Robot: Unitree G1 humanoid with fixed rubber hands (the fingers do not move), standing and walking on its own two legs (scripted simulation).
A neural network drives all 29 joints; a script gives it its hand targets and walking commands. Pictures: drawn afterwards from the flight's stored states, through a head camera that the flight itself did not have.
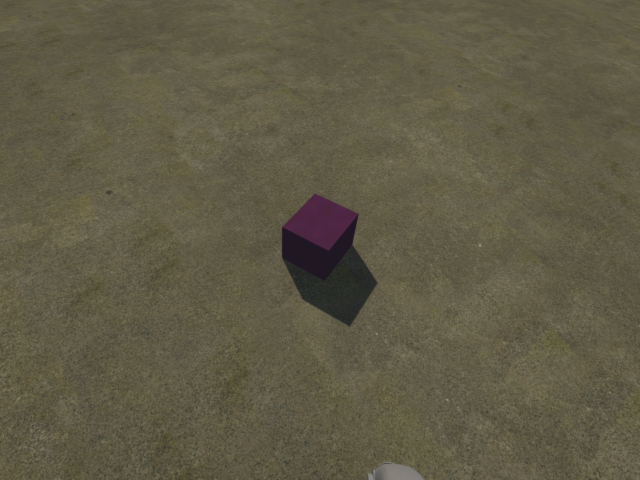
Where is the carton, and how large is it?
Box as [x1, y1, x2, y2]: [282, 194, 358, 280]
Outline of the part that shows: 314,194 282,227 282,257 324,280 352,243 358,214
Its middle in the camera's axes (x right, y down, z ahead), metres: +0.00 -0.02 +1.58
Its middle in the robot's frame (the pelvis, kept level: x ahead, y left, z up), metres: +1.12 -0.07 -0.69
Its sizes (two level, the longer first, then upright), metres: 0.238 0.208 0.187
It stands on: the floor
